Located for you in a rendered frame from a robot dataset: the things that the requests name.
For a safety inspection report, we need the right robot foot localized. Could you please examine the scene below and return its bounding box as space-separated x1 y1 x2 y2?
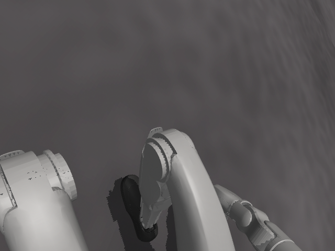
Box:
120 175 158 242

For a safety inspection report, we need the right robot hand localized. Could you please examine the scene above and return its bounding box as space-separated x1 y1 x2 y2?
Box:
213 184 242 220

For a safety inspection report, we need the right robot arm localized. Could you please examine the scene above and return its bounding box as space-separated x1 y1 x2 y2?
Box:
229 200 302 251

